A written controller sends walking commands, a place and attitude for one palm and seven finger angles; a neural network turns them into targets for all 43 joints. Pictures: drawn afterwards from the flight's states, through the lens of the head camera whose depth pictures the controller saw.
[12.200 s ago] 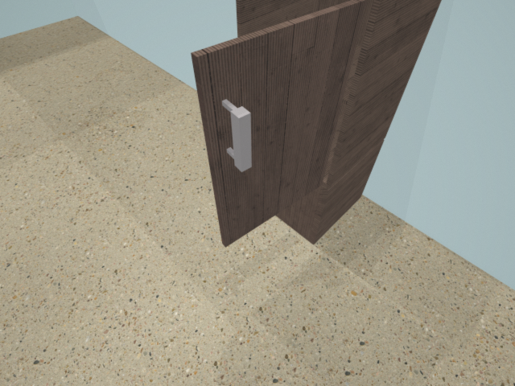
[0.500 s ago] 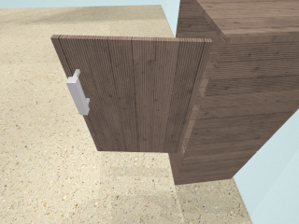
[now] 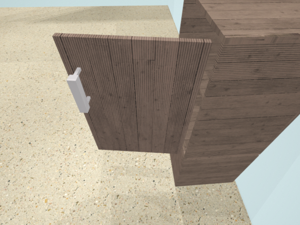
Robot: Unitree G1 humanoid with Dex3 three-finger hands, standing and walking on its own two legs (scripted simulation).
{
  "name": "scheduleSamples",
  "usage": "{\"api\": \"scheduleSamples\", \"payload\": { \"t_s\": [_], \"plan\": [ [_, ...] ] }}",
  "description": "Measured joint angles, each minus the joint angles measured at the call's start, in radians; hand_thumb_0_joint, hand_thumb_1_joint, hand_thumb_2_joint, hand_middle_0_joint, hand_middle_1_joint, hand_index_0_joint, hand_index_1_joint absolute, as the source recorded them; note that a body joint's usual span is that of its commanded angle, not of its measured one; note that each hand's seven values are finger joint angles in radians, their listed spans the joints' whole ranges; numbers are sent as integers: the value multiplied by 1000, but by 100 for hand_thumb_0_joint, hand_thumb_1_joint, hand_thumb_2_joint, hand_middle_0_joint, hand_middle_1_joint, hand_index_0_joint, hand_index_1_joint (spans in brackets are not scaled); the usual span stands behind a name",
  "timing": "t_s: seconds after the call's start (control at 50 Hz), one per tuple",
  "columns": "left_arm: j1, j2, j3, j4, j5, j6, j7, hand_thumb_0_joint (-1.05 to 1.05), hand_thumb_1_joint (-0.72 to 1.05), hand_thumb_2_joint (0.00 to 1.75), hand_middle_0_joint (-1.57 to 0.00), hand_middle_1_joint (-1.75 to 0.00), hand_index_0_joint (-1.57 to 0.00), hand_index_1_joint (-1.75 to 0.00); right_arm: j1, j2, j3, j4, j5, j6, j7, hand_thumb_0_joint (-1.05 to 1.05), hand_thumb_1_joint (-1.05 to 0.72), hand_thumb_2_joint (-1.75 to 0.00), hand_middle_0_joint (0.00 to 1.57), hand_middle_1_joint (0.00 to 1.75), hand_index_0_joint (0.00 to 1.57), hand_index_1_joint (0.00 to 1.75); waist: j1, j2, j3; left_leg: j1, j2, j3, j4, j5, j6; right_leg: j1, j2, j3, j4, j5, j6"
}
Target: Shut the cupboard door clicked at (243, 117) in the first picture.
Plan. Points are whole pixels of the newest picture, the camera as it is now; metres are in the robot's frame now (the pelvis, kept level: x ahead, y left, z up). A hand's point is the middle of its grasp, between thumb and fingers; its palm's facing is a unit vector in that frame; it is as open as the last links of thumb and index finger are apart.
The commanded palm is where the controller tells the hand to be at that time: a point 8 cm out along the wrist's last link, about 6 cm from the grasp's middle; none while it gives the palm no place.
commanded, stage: look again from close up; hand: left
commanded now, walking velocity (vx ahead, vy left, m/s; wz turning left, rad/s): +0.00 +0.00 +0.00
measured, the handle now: (81, 90) +0.47 +0.25 +0.08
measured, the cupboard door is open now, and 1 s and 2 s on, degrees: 82 82 82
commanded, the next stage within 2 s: shuffle to correct the standing spot in 0.54 s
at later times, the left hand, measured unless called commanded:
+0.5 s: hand out of the picture +0.02 +0.16 -0.16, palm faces +0.01 -0.97 -0.24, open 7.3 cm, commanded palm none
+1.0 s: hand out of the picture +0.02 +0.17 -0.17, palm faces +0.06 -0.97 -0.23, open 7.4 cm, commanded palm none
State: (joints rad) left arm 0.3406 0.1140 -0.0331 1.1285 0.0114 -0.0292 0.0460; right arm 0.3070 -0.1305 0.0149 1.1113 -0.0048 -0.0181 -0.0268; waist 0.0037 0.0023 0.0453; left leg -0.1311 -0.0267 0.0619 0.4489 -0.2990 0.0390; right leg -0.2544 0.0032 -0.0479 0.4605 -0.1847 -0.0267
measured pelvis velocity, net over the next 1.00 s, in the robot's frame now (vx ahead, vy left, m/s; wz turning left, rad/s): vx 0.01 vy -0.01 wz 0.01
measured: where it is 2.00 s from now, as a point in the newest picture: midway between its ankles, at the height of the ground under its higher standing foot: outside the picture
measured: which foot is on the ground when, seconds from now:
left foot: down 0.00-1.00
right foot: down 0.00-1.00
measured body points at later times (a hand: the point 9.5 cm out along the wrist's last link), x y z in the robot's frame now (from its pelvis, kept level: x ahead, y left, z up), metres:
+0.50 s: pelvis +0.01 -0.02 +0.00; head +0.02 -0.04 +0.45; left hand +0.02 +0.21 -0.14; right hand -0.02 -0.22 -0.17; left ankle -0.03 +0.09 -0.74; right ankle +0.04 -0.10 -0.74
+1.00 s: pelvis +0.01 -0.01 +0.00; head +0.03 -0.02 +0.45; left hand +0.02 +0.22 -0.15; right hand +0.00 -0.23 -0.17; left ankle -0.03 +0.09 -0.74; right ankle +0.04 -0.10 -0.74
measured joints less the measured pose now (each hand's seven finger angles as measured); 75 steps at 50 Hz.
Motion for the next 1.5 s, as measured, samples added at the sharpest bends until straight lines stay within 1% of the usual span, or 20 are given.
{"api": "scheduleSamples", "payload": {
  "t_s": [0.1,0.22,0.4,0.6,0.72,0.82,0.92,1.06,1.14,1.2,1.32,1.4,1.5],
  "plan": [
    [-3,-7,0,7,-1,6,-11,0,91,90,-20,-30,-20,-30,22,-14,2,-44,-5,-5,-4,1,-91,-90,20,30,19,30,-5,41,-25,1,-9,-1,24,-18,7,-7,-10,0,45,-31,3],
    [-23,1,6,-5,-4,3,-13,0,91,90,-20,-30,-20,-30,27,-22,9,-41,-6,-8,0,1,-92,-90,20,30,19,30,-8,58,-37,22,-14,7,-5,-8,4,-5,-13,10,51,-37,-1],
    [-63,22,17,-18,-7,2,-11,0,92,90,-20,-30,-20,-30,30,-19,15,-8,-8,-11,1,1,-91,-90,20,30,19,30,-13,53,-16,35,-6,10,-35,6,-9,-2,-3,12,36,-31,-13],
    [-77,28,17,-9,-8,4,-11,1,93,90,-20,-30,-20,-30,27,-21,11,24,-7,-5,-3,0,-91,-90,20,30,19,30,-14,34,8,45,9,1,-49,9,-25,11,11,2,18,-29,-27],
    [-73,27,16,-3,-7,5,-12,1,93,90,-20,-30,-20,-30,18,-21,10,26,-6,-3,-4,0,-91,-90,20,30,19,30,-9,28,12,47,17,-5,-51,8,-32,20,18,-5,7,-28,-34],
    [-69,23,23,-16,-3,8,-11,1,92,90,-20,-30,-20,-30,11,-28,3,8,-6,14,-1,0,-90,-90,20,30,19,30,-2,32,8,26,19,-14,-24,-4,-33,10,18,-14,15,-34,-36],
    [-72,26,40,-39,2,19,-8,0,91,90,-20,-30,-20,-30,6,-33,-8,-12,-8,28,3,0,-91,-90,20,30,19,30,6,27,1,-1,12,-18,7,-17,-25,-9,9,-18,32,-41,-29],
    [-88,49,64,-72,6,41,-6,0,91,90,-20,-30,-20,-30,9,-30,-18,-48,-12,26,7,0,-91,-90,20,30,19,30,16,-8,1,-13,-27,3,9,-19,3,-50,-27,8,90,-65,-1],
    [-101,58,65,-86,7,49,-4,0,91,90,-20,-30,-20,-30,12,-30,-17,-63,-13,24,3,0,-90,-90,20,30,19,30,19,-4,8,-12,-41,11,28,-33,23,-53,-41,18,117,-81,15],
    [-108,58,58,-84,5,49,-3,0,91,90,-20,-30,-20,-30,7,-26,-10,-60,-12,17,-3,0,-90,-90,20,30,19,30,17,5,12,8,-45,14,21,-37,31,-36,-44,23,113,-84,24],
    [-107,39,37,-61,-2,37,-7,0,91,90,-20,-30,-20,-30,-14,-17,0,-32,-11,-1,-14,1,-91,-90,20,30,20,30,7,19,18,59,-42,20,-27,-26,33,11,-37,30,68,-71,32],
    [-105,35,35,-45,-4,34,-3,0,93,90,-20,-30,-20,-30,-19,-15,4,-17,-7,-10,-16,1,-92,-90,20,30,20,30,1,17,26,82,-39,23,-58,-15,30,29,-32,33,45,-63,30],
    [-98,34,32,-31,-4,32,-4,0,93,90,-20,-30,-20,-30,-17,-11,6,-1,-5,-12,-17,1,-91,-90,20,30,20,30,-1,14,32,96,-34,20,-80,-7,25,43,-27,29,27,-58,25]
  ]
}}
